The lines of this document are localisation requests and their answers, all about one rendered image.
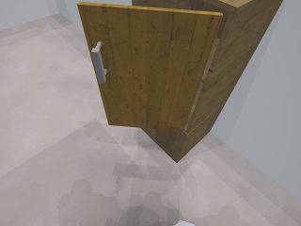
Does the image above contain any handle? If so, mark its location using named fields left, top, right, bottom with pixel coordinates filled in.
left=91, top=41, right=107, bottom=84

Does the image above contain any cupboard door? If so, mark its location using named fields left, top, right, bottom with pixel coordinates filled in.
left=77, top=2, right=223, bottom=132

